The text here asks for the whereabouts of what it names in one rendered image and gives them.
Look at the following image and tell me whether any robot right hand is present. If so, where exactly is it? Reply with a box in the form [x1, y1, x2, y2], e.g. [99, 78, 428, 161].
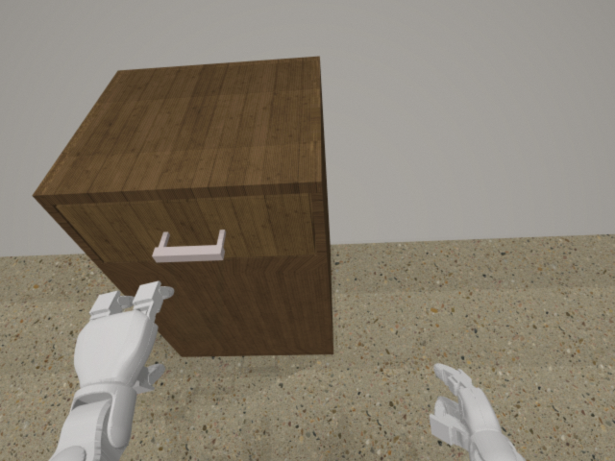
[430, 363, 502, 452]

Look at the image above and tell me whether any drawer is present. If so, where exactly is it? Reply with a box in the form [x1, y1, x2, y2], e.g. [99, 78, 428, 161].
[56, 193, 315, 262]

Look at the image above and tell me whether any left robot forearm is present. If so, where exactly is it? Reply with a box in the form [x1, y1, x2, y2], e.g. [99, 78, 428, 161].
[48, 381, 137, 461]

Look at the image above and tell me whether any right robot forearm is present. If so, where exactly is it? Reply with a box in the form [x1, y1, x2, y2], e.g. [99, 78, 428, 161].
[468, 430, 526, 461]

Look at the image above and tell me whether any robot left hand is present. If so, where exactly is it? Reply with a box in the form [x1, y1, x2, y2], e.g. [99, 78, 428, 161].
[74, 281, 174, 394]

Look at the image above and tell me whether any cabinet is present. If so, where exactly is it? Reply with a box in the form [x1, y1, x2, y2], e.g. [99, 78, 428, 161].
[33, 56, 333, 357]

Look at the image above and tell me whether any handle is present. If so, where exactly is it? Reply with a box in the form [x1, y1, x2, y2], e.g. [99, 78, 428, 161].
[152, 230, 226, 262]

